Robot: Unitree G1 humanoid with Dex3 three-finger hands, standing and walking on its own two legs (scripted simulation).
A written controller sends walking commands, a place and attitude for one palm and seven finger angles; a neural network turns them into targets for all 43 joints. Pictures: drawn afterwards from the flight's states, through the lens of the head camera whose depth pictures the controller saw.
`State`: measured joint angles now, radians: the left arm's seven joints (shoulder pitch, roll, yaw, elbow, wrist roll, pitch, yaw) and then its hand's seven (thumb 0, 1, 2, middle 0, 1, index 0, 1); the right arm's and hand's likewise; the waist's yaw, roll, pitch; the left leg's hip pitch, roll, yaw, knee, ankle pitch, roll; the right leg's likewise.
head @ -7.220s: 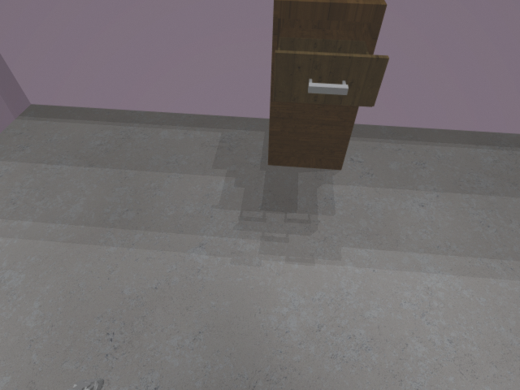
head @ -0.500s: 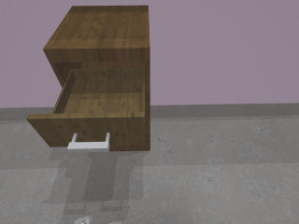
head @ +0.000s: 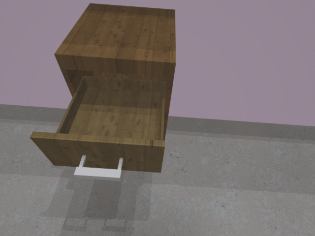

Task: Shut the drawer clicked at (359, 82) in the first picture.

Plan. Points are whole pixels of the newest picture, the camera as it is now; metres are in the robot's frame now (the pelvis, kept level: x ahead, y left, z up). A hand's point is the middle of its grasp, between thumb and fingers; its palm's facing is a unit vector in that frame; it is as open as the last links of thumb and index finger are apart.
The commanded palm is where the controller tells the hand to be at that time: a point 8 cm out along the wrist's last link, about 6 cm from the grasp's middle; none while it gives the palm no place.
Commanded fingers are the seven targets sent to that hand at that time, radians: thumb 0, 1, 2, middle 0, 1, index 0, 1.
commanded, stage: come to a stop and stand still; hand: left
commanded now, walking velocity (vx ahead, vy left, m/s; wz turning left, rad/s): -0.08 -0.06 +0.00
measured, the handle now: (100, 166) +0.30 +0.20 -0.08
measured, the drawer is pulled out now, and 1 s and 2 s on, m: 0.30 0.30 0.30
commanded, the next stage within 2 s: look again from close up in 1.14 s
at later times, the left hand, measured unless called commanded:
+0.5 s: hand out of the picture -0.03 +0.11 -0.14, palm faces +0.11 -0.95 -0.29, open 7.4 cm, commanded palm none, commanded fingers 0.00 0.90 0.90 -0.20 -0.30 -0.20 -0.30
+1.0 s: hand out of the picture -0.05 +0.16 -0.18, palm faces +0.08 -0.98 -0.19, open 7.4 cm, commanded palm none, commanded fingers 0.00 0.90 0.90 -0.20 -0.30 -0.20 -0.30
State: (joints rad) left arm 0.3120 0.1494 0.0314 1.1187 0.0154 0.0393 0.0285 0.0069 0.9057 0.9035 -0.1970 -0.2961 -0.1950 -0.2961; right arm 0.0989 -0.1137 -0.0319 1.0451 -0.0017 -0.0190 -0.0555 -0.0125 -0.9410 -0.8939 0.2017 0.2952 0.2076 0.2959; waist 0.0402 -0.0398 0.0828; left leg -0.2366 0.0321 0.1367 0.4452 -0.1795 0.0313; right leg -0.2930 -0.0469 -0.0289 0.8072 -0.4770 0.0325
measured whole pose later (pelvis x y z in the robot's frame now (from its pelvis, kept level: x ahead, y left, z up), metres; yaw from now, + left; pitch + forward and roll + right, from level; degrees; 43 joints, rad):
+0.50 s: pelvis -0.04 -0.08 +0.01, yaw +1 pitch +0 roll +4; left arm 0.30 0.12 0.04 1.04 0.02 -0.01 0.04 0.01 0.91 0.90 -0.20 -0.30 -0.20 -0.30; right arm 0.28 -0.24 -0.08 1.08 -0.02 0.08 0.00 0.01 -0.91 -0.89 0.20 0.29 0.20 0.29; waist 0.03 0.03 0.03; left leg -0.40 0.00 -0.01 0.97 -0.33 -0.06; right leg -0.21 -0.06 -0.06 0.43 -0.21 -0.04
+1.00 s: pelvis -0.04 -0.01 +0.00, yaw +0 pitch -1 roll +1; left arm 0.28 0.15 0.02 1.14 0.02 0.01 0.03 0.01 0.91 0.90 -0.20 -0.30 -0.19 -0.30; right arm 0.21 -0.16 -0.02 1.09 0.00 -0.01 -0.04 0.00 -0.95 -0.89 0.20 0.30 0.21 0.30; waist 0.04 -0.03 0.03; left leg -0.15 -0.01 0.03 0.44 -0.27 0.00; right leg -0.22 -0.05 -0.03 0.51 -0.26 0.01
